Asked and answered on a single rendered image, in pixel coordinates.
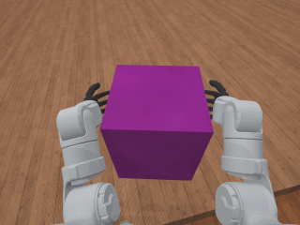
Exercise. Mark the carton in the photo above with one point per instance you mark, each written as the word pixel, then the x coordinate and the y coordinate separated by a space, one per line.
pixel 156 124

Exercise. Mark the left robot upper arm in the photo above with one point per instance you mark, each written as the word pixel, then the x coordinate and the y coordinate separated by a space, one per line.
pixel 95 204

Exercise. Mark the right robot upper arm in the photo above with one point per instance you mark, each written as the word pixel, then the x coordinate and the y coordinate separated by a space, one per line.
pixel 245 203

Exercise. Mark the robot right hand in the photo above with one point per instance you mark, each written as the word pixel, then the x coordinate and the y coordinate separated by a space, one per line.
pixel 221 93

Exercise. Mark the robot left hand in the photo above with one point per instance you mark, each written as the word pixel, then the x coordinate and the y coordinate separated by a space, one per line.
pixel 90 93

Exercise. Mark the right robot forearm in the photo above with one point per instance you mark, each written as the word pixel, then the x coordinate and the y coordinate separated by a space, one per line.
pixel 242 131

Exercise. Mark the left robot forearm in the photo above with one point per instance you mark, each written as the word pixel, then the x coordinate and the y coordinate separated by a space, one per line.
pixel 77 130

